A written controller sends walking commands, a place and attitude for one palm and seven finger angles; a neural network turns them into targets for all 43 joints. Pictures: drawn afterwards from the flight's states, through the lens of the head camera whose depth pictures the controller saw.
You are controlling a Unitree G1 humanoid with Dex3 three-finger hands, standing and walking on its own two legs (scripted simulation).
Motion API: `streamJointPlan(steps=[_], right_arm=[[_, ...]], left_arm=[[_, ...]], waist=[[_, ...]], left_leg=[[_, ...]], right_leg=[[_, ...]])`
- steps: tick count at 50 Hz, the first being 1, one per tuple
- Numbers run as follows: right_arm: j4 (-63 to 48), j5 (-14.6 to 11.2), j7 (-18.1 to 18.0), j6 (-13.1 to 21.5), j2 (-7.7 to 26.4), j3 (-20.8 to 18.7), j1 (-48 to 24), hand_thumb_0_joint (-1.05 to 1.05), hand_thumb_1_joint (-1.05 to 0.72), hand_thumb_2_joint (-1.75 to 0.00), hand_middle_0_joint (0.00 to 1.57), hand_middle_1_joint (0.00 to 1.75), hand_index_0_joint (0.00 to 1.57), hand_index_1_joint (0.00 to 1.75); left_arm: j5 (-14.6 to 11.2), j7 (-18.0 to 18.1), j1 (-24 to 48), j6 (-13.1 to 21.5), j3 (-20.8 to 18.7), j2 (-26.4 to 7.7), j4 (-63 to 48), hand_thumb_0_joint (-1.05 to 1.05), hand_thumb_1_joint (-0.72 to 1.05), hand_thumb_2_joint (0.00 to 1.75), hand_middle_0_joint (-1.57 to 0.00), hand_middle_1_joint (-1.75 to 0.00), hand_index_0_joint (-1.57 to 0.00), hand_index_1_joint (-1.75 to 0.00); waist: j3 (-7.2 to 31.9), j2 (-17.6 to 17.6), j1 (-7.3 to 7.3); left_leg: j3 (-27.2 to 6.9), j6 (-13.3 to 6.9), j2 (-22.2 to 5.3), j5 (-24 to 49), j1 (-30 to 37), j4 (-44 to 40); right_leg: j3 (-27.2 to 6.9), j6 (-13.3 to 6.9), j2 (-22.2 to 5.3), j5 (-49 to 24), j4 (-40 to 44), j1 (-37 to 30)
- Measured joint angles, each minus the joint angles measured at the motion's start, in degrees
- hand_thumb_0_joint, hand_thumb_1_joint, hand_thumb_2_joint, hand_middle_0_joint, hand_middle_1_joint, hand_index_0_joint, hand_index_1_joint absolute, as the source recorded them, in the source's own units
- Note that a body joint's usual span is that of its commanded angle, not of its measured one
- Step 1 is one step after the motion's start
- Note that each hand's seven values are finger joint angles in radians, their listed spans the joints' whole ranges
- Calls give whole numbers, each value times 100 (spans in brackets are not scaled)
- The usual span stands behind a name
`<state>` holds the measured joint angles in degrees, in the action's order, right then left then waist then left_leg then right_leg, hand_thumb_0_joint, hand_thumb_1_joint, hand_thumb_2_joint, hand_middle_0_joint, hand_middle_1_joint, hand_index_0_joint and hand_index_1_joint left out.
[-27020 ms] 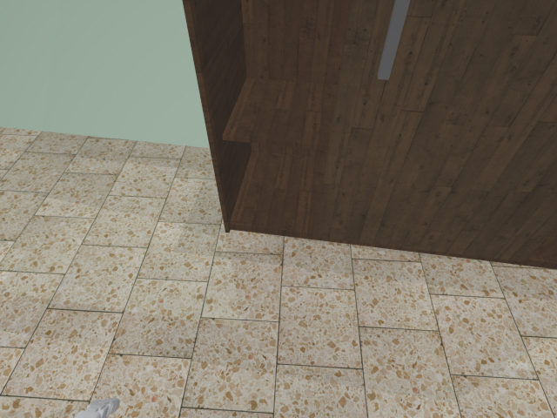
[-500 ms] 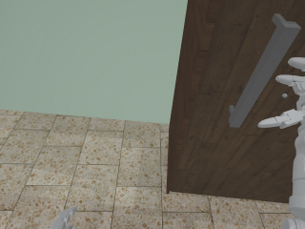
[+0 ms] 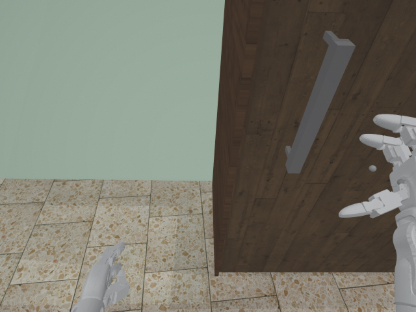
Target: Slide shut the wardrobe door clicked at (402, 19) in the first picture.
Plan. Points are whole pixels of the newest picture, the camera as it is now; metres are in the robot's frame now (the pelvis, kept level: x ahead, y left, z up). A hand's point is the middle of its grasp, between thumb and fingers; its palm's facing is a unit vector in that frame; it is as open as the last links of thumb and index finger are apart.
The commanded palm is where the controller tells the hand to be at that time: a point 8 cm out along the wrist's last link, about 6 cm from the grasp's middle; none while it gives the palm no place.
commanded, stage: draw the hand back to the body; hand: right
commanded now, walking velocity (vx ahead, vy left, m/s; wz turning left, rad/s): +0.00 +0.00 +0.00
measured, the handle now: (308, 111) +0.43 -0.19 +0.20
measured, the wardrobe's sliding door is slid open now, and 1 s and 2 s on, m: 0.01 0.01 0.01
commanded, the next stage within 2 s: step back with the hand held close in 1.70 s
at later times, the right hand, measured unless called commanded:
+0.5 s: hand (387, 193) +0.24 -0.25 +0.20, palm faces +0.14 +0.99 -0.03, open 14.7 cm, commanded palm +0.20 -0.29 +0.20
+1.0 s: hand (392, 212) +0.22 -0.26 +0.18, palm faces +0.46 +0.83 -0.30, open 12.0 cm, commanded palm +0.17 -0.29 +0.19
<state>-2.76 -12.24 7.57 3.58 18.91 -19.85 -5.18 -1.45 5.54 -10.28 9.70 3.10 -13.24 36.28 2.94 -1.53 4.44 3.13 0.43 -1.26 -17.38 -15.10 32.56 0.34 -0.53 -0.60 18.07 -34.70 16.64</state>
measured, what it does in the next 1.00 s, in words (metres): stands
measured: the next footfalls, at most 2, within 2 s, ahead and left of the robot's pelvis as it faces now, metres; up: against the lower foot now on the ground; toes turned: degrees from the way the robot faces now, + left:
none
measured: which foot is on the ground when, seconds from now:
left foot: down 0.00-1.00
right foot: down 0.00-1.00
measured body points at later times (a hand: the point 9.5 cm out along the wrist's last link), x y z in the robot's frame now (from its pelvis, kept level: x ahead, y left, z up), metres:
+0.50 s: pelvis +0.00 +0.01 +0.00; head -0.05 +0.03 +0.45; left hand +0.20 +0.23 -0.05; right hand +0.23 -0.30 +0.20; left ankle +0.00 +0.13 -0.73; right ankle +0.00 -0.11 -0.73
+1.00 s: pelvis +0.00 +0.00 +0.01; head -0.02 +0.02 +0.46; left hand +0.17 +0.23 -0.08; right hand +0.19 -0.30 +0.19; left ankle +0.00 +0.13 -0.73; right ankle +0.00 -0.11 -0.73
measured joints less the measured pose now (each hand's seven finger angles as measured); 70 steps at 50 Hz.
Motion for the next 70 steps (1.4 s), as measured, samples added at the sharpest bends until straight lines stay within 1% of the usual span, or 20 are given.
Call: streamJointPlan(steps=[4,7,8,11,14,16,18,22,27,32,33,35,36,38,41,44,49,54,61,70], right_arm=[[-279,-8,-26,20,-17,-1,225,-1,55,-20,26,115,25,115],[-324,-27,-40,25,-30,26,240,-1,55,-20,26,115,25,115],[-285,-124,35,-78,-28,28,208,-1,55,-20,26,115,25,115],[-161,-421,448,-858,92,-24,141,-1,55,-20,26,115,25,115],[-107,-625,866,-1701,358,-174,192,-1,55,-20,26,115,25,115],[-192,-751,1023,-2033,478,-310,296,-1,55,-20,26,115,25,115],[-331,-874,1082,-2088,512,-451,444,-1,55,-20,26,115,25,115],[-468,-1010,1118,-1983,447,-628,644,-1,55,-20,26,115,25,115],[-576,-842,1028,-2071,313,-497,780,-1,55,-20,25,115,25,115],[-752,-797,989,-1948,276,-374,941,-1,52,-22,25,113,25,113],[-819,-596,778,-1794,307,-313,983,-1,50,-22,25,112,25,112],[-938,-203,114,-1278,330,-226,1112,-1,46,-24,26,110,25,110],[-995,-50,-184,-1021,308,-219,1196,-1,44,-25,25,108,25,109],[-1123,180,-632,-598,222,-212,1401,-1,39,-28,25,105,24,105],[-1284,400,-1012,-162,82,-120,1729,-1,29,-32,25,100,24,100],[-1374,543,-1189,75,6,-3,2010,-1,20,-37,24,94,24,94],[-1427,684,-1324,253,-8,89,2257,-1,3,-45,24,84,23,84],[-1522,731,-1349,326,33,62,2458,0,-15,-54,24,73,23,74],[-1772,754,-1318,325,40,63,2811,0,-40,-66,23,59,22,59],[-2033,785,-1334,190,28,65,3116,1,-72,-81,22,40,21,41]], left_arm=[[26,-22,2,64,29,43,-26,1,90,90,-20,-30,-21,-30],[19,-9,-36,95,51,43,10,1,90,90,-20,-30,-21,-30],[-11,11,-52,94,69,35,38,1,90,90,-20,-30,-21,-30],[-121,113,-106,47,150,3,103,1,90,90,-20,-30,-21,-30],[-202,171,-148,38,206,-38,81,1,90,90,-20,-30,-21,-30],[-230,156,-164,82,202,-76,27,1,90,90,-20,-30,-21,-30],[-238,119,-178,154,177,-109,-23,1,90,90,-20,-30,-21,-30],[-262,56,-181,239,115,-171,-50,1,90,90,-20,-30,-21,-30],[-289,80,-149,289,61,-245,-76,1,90,90,-20,-30,-21,-30],[-251,141,-109,397,83,-206,-54,1,90,90,-20,-30,-21,-30],[-185,123,-96,421,68,-181,-47,1,90,90,-20,-30,-21,-30],[-54,56,-48,473,31,-123,-24,1,90,90,-20,-30,-21,-30],[-13,17,-32,474,14,-95,-15,1,90,90,-20,-30,-21,-30],[46,-53,-38,440,-21,-51,3,1,90,90,-20,-30,-21,-30],[105,-113,-112,354,-74,-17,88,1,90,90,-20,-30,-21,-30],[139,-130,-197,242,-114,6,218,1,90,90,-20,-30,-21,-30],[166,-112,-269,119,-164,38,369,1,90,90,-20,-30,-21,-30],[180,-127,-248,56,-199,65,342,1,90,90,-20,-30,-21,-30],[187,-160,-149,-22,-241,74,171,1,90,90,-20,-30,-21,-30],[198,-161,-84,-103,-249,74,33,1,90,90,-20,-30,-21,-30]], waist=[[3,-5,2],[-12,-31,12],[-19,-44,13],[-18,-85,-6],[10,-125,-62],[21,-164,-97],[56,-191,-114],[131,-192,-85],[78,-174,-25],[9,-138,-28],[-20,-137,-34],[-107,-131,-68],[-151,-122,-80],[-227,-111,-83],[-303,-111,-58],[-336,-114,-28],[-372,-127,-26],[-355,-126,-63],[-304,-123,-67],[-266,-117,21]], left_leg=[[-4,-16,16,3,56,-15],[19,-25,21,-1,98,-22],[31,-29,20,3,126,-38],[55,-37,22,50,272,-168],[44,-48,30,94,403,-279],[33,-54,43,112,478,-329],[22,-56,54,115,514,-344],[34,-63,68,95,523,-312],[85,-76,71,82,523,-253],[106,-89,80,94,550,-249],[107,-92,90,103,562,-264],[98,-98,106,138,553,-299],[86,-100,110,159,541,-319],[52,-96,109,196,524,-357],[11,-76,84,221,541,-411],[-17,-51,52,221,591,-459],[-46,-13,11,203,706,-527],[-94,18,-19,176,776,-564],[-140,49,-31,152,837,-621],[-105,59,-34,141,901,-683]], right_leg=[[3,19,-15,-5,27,-66],[-20,30,-20,-7,29,-97],[-32,33,-18,-16,45,-119],[-55,37,-14,-75,180,-260],[-43,43,-19,-130,321,-411],[-31,52,-31,-143,370,-492],[-20,61,-42,-141,387,-535],[-33,73,-57,-123,346,-535],[-86,80,-60,-115,260,-504],[-109,91,-67,-131,251,-522],[-110,97,-77,-134,252,-529],[-102,108,-93,-154,270,-518],[-90,111,-96,-172,295,-514],[-55,106,-95,-208,356,-520],[-12,82,-69,-244,454,-569],[18,56,-36,-258,540,-642],[49,22,7,-242,629,-773],[98,-5,37,-218,700,-874],[144,-27,50,-171,744,-944],[111,-30,55,-141,749,-966]])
